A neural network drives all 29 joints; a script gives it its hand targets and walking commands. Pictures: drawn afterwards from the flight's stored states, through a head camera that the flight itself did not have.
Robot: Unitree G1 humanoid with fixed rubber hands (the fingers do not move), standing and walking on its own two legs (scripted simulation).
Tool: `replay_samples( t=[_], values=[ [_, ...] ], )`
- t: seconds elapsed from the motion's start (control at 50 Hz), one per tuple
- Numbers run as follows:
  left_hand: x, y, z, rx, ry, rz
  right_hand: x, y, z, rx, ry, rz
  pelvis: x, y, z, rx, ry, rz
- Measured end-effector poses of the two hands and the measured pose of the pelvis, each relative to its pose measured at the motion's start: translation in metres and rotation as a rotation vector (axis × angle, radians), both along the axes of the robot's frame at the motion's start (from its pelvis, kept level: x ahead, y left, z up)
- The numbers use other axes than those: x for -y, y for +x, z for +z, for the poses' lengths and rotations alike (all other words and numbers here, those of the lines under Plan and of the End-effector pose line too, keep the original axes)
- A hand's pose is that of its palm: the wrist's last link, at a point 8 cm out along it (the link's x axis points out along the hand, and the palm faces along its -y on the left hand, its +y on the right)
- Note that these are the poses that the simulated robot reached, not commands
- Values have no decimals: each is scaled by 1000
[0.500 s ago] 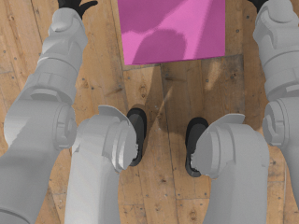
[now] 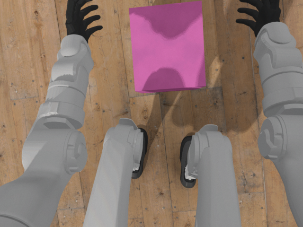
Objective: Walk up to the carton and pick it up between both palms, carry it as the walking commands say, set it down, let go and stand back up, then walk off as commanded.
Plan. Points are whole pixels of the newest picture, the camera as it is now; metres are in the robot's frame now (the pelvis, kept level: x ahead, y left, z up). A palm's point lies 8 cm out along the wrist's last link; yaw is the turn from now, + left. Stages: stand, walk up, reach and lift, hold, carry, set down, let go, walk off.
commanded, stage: set down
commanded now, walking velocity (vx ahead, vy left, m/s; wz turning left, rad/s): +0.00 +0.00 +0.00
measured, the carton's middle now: (167, 54) +0.53 +0.00 -0.36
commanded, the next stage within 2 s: let go in 0.74 s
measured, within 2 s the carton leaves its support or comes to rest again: neither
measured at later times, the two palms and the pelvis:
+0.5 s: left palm out of the picture +0.50 +0.20 +0.05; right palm out of the picture +0.54 -0.21 +0.04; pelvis +0.03 +0.00 +0.14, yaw -1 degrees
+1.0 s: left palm out of the picture +0.49 +0.20 +0.12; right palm out of the picture +0.52 -0.21 +0.11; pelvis +0.06 +0.00 +0.23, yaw -2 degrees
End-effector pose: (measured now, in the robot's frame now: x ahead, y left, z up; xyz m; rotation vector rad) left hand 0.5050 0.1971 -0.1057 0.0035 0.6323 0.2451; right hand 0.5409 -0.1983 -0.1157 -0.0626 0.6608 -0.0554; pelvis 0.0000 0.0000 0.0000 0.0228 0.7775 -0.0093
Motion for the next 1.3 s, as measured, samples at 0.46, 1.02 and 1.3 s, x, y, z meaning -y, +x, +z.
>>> replay_samples(
  t=[0.46, 1.02, 1.3],
  values=[
    [-8, -2, 143, 10, -17, -3, 14, 2, 142, -2, -10, 36, 4, 24, 124, -55, 6, -15],
    [-3, -20, 232, -74, 65, -112, 12, -24, 232, -43, -62, 9, 0, 63, 236, 12, -11, -21],
    [-34, -119, 308, -152, 95, -214, 28, -136, 302, -97, -97, -29, -2, 92, 286, 277, -24, -21]
  ],
)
